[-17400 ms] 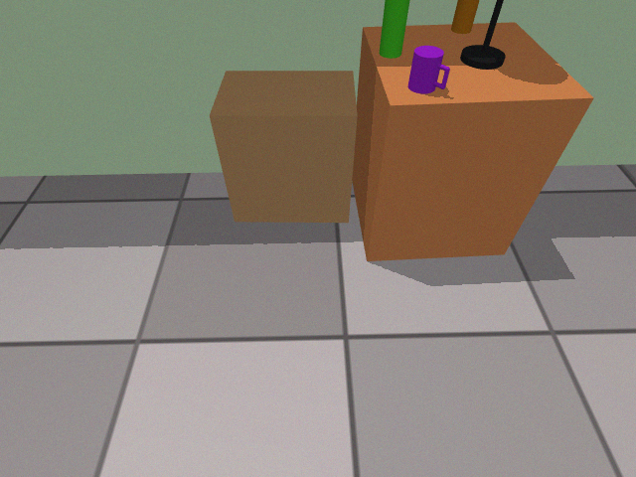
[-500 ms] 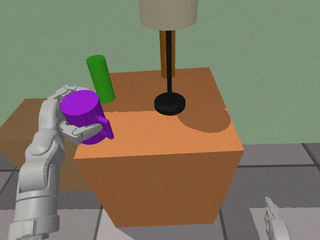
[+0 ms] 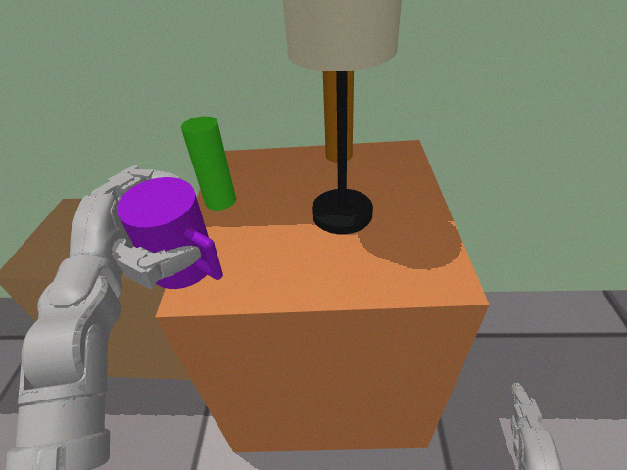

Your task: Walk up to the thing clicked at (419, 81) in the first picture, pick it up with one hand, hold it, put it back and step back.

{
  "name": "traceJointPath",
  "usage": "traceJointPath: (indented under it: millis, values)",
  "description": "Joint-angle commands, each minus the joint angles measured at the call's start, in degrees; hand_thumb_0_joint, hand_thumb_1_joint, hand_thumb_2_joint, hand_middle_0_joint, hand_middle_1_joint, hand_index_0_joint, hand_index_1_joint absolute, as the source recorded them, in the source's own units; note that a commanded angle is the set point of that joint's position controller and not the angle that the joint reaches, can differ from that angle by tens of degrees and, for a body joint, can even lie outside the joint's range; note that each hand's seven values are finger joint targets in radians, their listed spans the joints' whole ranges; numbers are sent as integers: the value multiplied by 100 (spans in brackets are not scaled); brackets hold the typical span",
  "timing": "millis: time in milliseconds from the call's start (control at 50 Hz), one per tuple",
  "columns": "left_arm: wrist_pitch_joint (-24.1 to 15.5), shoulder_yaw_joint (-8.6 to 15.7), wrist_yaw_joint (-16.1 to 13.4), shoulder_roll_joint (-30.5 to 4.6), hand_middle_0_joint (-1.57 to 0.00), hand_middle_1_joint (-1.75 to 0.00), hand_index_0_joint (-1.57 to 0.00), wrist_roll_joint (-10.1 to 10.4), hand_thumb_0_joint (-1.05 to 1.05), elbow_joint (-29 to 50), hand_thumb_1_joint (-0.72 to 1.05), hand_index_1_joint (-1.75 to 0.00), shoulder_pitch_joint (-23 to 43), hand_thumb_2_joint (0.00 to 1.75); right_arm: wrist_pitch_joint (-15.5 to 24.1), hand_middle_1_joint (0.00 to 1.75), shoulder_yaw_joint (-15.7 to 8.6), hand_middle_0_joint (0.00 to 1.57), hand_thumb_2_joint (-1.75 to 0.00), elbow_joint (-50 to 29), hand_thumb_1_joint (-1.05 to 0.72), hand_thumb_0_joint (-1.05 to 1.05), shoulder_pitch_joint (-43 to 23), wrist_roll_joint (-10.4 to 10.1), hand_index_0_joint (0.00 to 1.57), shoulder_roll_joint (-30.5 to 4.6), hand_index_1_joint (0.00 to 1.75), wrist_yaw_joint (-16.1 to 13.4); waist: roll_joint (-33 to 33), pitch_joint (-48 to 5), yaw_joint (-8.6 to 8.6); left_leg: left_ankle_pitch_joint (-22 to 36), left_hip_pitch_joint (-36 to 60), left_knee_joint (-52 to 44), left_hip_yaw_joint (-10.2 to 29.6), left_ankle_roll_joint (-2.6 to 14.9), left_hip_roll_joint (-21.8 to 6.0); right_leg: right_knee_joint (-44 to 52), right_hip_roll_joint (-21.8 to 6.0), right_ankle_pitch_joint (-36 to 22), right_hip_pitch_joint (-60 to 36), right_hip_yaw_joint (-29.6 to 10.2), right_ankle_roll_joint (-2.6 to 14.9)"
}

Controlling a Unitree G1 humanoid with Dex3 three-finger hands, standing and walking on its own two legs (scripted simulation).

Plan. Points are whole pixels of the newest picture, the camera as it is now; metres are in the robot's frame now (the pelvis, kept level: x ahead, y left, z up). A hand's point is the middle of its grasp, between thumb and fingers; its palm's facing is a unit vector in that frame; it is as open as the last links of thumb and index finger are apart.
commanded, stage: hold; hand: left
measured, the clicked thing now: (180, 240) +0.33 +0.15 +0.19
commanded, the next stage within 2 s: none
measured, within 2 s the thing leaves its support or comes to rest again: neither
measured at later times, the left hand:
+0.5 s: hand (157, 217) +0.33 +0.17 +0.23, palm faces +0.07 -1.00 -0.05, open 11.1 cm
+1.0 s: hand (149, 230) +0.31 +0.18 +0.22, palm faces +0.10 -0.99 -0.05, open 11.1 cm
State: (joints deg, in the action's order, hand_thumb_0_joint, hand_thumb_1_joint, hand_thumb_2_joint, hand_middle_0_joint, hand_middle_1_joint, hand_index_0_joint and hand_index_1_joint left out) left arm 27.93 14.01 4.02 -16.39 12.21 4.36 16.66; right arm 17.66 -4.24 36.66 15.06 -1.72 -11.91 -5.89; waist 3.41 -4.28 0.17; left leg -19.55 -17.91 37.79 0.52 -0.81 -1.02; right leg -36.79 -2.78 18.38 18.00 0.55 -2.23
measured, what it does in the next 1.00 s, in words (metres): stands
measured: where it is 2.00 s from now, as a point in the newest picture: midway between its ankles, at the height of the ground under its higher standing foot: outside the picture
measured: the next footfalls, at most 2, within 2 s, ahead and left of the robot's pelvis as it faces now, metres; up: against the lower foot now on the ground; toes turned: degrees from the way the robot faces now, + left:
none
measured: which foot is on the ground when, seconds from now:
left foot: down 0.00-1.00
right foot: down 0.00-1.00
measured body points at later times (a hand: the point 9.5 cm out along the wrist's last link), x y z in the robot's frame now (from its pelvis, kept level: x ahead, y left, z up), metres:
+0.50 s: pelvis +0.00 +0.00 +0.00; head -0.03 -0.03 +0.45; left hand +0.32 +0.22 +0.23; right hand +0.18 -0.26 -0.06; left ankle +0.01 +0.13 -0.72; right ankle +0.01 -0.14 -0.72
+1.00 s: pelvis +0.00 +0.00 +0.00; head -0.04 -0.03 +0.45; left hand +0.30 +0.23 +0.23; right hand +0.17 -0.26 -0.06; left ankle +0.01 +0.13 -0.72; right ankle +0.01 -0.14 -0.72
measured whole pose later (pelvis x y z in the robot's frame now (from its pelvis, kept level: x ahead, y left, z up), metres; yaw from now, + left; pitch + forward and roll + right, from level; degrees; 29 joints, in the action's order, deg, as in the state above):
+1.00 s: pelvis +0.00 +0.00 +0.00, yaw +0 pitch -1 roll +0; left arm 34.1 16.1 4.4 -15.8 13.5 12.1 14.3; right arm 19.2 -5.2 38.1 14.8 -2.0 -12.4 -5.4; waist 4.0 -4.3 0.5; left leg -18.4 -16.3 36.1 0.9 -0.9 -0.9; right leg -35.4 -2.9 17.6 16.4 1.0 -2.1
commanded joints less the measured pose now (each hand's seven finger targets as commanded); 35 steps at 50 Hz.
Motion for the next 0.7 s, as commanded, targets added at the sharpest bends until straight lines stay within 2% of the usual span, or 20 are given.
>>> traceJointPath:
  millis: [0, 40, 100, 120, 160, 220, 280, 320, 340, 360, 420, 460, 480, 500, 520, 540, 580, 620, 660, 680]
  values:
    - [-524, 768, -7, -1279, -120, -134, -121, 223, 0, 1965, -5, -135, 2943, 115, 396, 5, -393, 5, -6, -980, 51, 0, -671, -3, 5, -846, 5, -54, 46, -1453, -32, 1498, 782, -618, 13, 22, 55, 527, 279, -1248, -273, 383, 197]
    - [-466, 882, 20, -1329, -120, -134, -121, 274, 0, 1900, -4, -135, 2930, 115, 407, 5, -459, 5, -6, -928, 51, 0, -606, -4, 5, -912, 5, -57, -191, -1425, -60, 1464, 775, -606, 2, 62, 70, 566, 272, -1254, -295, 376, 160]
    - [-425, 740, 62, -1159, -120, -135, -121, 275, 0, 2046, -3, -136, 2914, 117, 413, 5, -54, 5, -6, -1008, 51, 0, -732, -18, 5, -451, 5, -10, -176, -1405, 69, 1678, 723, -565, -32, 76, 108, 557, 257, -1422, -335, 371, 154]
    - [-375, 930, 49, -1317, -120, -136, -121, 307, 0, 1899, -3, -136, 2799, 118, 409, 5, -329, 5, -6, -1038, 51, 0, -633, -9, 5, -739, 5, -62, -324, -1466, 1, 1686, 782, -535, -60, 112, 121, 587, 229, -1476, -360, 343, 122]
    - [-298, 721, 70, -1086, -120, -137, -121, 318, 0, 1969, 0, -138, 2869, 120, 422, 5, -143, 5, -6, -958, 52, 0, -655, -16, 5, -550, 5, -24, -236, -1254, -5, 1527, 723, -562, -84, 119, 147, 605, 216, -1386, -267, 333, 118]
    - [-230, 713, 67, -1188, -119, -135, -120, 265, 0, 2142, 0, -136, 2898, 119, 436, 5, -230, 5, -6, -951, 52, 0, -794, -22, 5, -669, 5, -23, -35, -1269, 55, 1334, 707, -654, -56, 91, 153, 640, 215, -1174, -264, 337, 154]
    - [-161, 755, 47, -1230, -119, -135, -120, 266, 0, 2261, -3, -137, 2947, 118, 432, 5, -236, 5, -6, -875, 51, 0, -645, -23, 5, -665, 5, -25, 67, -1473, 16, 1701, 838, -548, -92, 104, 168, 598, 188, -1539, -380, 321, 147]
    - [-80, 823, 22, -1271, -118, -134, -119, 271, 0, 2346, -4, -135, 2949, 117, 442, 5, -436, 5, -6, -839, 51, 0, -630, -14, 5, -870, 5, -41, 33, -1487, -35, 1818, 901, -546, -75, 83, 140, 567, 213, -1616, -350, 344, 144]
    - [-84, 662, 26, -1139, -117, -134, -119, 250, 0, 2462, -5, -134, 3020, 115, 444, 5, -223, 5, -6, -869, 51, 0, -807, -22, 5, -627, 5, 2, 144, -1412, 51, 1717, 820, -579, -62, 70, 150, 579, 220, -1507, -339, 361, 162]
    - [-61, 801, 19, -1247, -118, -134, -119, 260, 0, 2439, -2, -135, 2985, 116, 472, 5, -426, 5, -6, -1036, 51, 0, -828, -10, 5, -863, 5, -42, -91, -1573, -22, 1716, 950, -554, -69, 104, 152, 606, 226, -1528, -384, 349, 130]
    - [-1, 925, -8, -1313, -119, -136, -120, 309, 0, 2484, -3, -137, 2938, 118, 460, 5, -251, 5, -6, -1014, 52, 0, -738, -18, 5, -693, 5, -49, -291, -1527, 35, 1631, 880, -544, -76, 152, 181, 667, 202, -1497, -462, 347, 92]
    - [38, 776, 10, -1162, -118, -136, -120, 315, 0, 2462, -2, -137, 3012, 119, 452, 5, -157, 5, -6, -922, 52, 0, -787, -31, 5, -539, 5, -39, -254, -1201, 55, 1455, 752, -629, -59, 123, 172, 680, 229, -1292, -288, 367, 114]
    - [72, 910, 12, -1267, -118, -137, -120, 336, 0, 2318, -1, -138, 2977, 120, 444, 5, -283, 5, -6, -884, 52, 0, -713, -29, 5, -687, 5, -54, -209, -1199, 26, 1336, 756, -672, -46, 107, 157, 690, 231, -1174, -251, 360, 126]
    - [90, 747, 30, -1115, -119, -137, -121, 320, 0, 2153, 0, -138, 2981, 120, 453, 5, -203, 5, -6, -869, 52, 0, -758, -33, 5, -585, 5, -41, -224, -1130, 21, 1348, 712, -684, -49, 113, 166, 707, 231, -1203, -238, 368, 125]
    - [128, 942, 24, -1295, -119, -138, -121, 327, 0, 1961, -1, -139, 2912, 121, 435, 5, -311, 5, -6, -780, 52, 0, -626, -25, 5, -721, 5, -47, -275, -1186, -8, 1315, 716, -680, -53, 124, 160, 702, 216, -1188, -271, 347, 126]
    - [131, 736, 39, -1082, -119, -138, -121, 321, 0, 2088, 0, -139, 3008, 121, 437, 5, -148, 5, -6, -816, 52, 0, -681, -48, 5, -526, 5, 0, -105, -1099, 47, 1309, 639, -698, -67, 105, 176, 683, 209, -1188, -252, 352, 148]
    - [181, 600, 41, -923, -119, -137, -121, 306, 0, 2020, 0, -138, 2954, 120, 451, 5, -346, 5, -6, -928, 53, 0, -841, -60, 5, -720, 5, 19, -61, -1115, 24, 1239, 646, -696, -96, 102, 186, 708, 228, -1133, -196, 366, 154]
    - [208, 807, 38, -1194, -119, -136, -121, 273, 0, 2034, 0, -137, 2786, 119, 395, 5, -324, 5, -6, -822, 52, 0, -552, -64, 5, -744, 5, 47, -35, -1189, 42, 1237, 703, -753, -30, 73, 130, 684, 232, -1070, -258, 383, 178]
    - [133, 364, 97, -709, -119, -136, -121, 282, 0, 2351, 1, -137, 2945, 118, 446, 5, -223, 5, -6, -1071, 52, 0, -838, -87, 5, -576, 5, 113, 49, -1322, 55, 1403, 790, -711, -12, 54, 121, 636, 258, -1180, -256, 413, 200]
    - [100, 794, 73, -1094, -120, -136, -122, 304, 0, 2390, 0, -137, 2895, 118, 430, 5, -367, 5, -6, -1046, 51, 0, -676, -73, 5, -733, 5, 104, -135, -1395, 56, 1438, 805, -677, -9, 79, 120, 665, 258, -1216, -339, 403, 165]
